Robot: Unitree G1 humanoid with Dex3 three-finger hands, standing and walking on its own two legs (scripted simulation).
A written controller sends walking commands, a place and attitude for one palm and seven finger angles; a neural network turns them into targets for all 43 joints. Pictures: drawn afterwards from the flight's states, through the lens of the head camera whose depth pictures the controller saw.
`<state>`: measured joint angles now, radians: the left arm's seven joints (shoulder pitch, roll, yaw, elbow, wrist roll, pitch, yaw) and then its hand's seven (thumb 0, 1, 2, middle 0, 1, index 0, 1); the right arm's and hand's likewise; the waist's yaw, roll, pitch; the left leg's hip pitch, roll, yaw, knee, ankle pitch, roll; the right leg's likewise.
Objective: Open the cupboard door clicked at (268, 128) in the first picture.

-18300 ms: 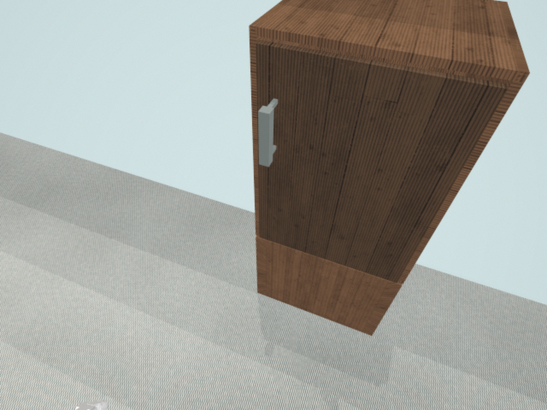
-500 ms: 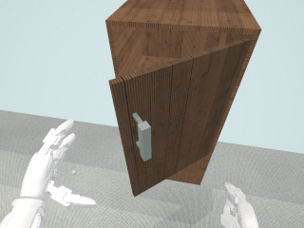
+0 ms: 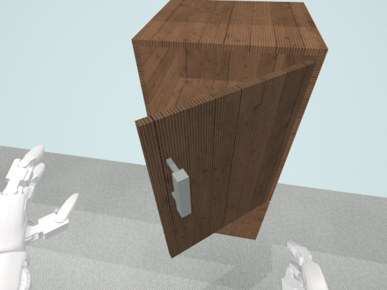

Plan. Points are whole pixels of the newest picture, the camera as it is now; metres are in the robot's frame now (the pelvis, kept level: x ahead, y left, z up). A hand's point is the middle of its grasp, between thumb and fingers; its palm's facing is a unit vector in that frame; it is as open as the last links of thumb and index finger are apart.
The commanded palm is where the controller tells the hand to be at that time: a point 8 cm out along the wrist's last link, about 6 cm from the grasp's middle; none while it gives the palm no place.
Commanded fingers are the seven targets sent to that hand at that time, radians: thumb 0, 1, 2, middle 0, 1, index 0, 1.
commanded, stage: draw the hand back to the body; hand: left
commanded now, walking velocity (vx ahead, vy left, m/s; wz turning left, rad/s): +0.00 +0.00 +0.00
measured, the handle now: (177, 187) +0.31 +0.08 +0.06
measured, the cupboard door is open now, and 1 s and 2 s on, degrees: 41 41 41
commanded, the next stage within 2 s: step back with the hand held close in 0.48 s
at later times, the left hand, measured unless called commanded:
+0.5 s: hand (50, 209) +0.19 +0.26 +0.15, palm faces +0.46 -0.80 -0.39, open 7.5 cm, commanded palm +0.14 +0.29 +0.16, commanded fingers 0.00 0.90 0.90 -0.20 -0.30 -0.20 -0.30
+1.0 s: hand (34, 225) +0.16 +0.26 +0.15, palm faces +0.35 -0.78 -0.52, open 7.4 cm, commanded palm +0.10 +0.31 +0.17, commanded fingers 0.00 0.90 0.90 -0.20 -0.30 -0.20 -0.30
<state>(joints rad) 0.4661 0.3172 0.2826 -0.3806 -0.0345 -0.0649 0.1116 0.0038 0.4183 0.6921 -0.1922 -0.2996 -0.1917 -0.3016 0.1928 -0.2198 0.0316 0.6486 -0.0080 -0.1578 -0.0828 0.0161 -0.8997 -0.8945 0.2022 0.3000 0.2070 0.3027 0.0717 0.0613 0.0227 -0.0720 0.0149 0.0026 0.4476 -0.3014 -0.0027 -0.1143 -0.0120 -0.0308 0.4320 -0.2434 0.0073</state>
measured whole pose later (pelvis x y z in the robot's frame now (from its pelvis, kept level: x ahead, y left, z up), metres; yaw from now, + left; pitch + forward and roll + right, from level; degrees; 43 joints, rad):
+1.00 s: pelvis -0.05 +0.01 +0.00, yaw -2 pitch -1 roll +0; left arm 0.55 0.40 0.40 -0.47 -0.02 -0.16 0.12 0.02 0.88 0.89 -0.21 -0.30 -0.21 -0.30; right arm 0.17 -0.24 -0.02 0.56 0.01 -0.04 -0.08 0.01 -0.90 -0.89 0.20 0.30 0.21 0.30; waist 0.01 0.01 0.04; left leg -0.23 0.00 0.05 0.48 -0.23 0.02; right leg -0.28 -0.02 0.01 0.45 -0.15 0.02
